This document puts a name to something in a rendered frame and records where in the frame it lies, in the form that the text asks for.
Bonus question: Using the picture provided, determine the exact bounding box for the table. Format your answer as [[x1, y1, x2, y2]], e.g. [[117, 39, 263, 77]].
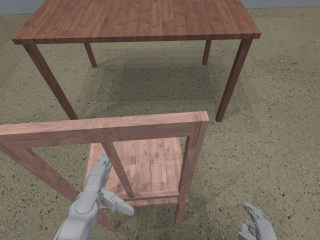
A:
[[11, 0, 262, 122]]

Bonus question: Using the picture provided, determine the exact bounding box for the right robot hand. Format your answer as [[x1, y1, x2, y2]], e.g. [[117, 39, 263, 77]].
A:
[[238, 201, 277, 240]]

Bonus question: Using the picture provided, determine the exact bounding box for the left robot hand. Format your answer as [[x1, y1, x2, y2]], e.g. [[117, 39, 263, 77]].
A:
[[83, 152, 134, 216]]

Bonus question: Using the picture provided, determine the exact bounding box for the robot left forearm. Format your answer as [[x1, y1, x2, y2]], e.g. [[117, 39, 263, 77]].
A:
[[53, 191, 101, 240]]

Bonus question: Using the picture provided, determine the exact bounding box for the chair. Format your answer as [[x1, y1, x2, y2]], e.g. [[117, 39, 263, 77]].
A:
[[0, 111, 210, 230]]

